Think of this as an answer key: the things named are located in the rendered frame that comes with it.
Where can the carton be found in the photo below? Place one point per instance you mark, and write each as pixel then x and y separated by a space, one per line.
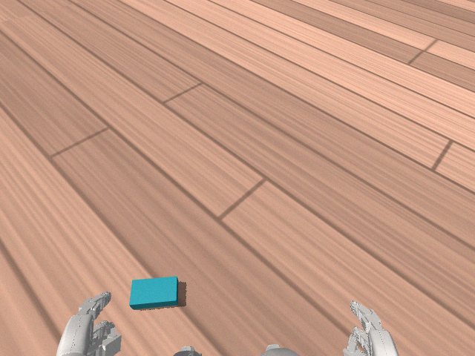
pixel 154 292

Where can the right robot hand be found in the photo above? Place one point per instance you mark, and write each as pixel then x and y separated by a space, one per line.
pixel 378 342

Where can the left robot hand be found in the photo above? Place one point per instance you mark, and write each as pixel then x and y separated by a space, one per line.
pixel 81 336

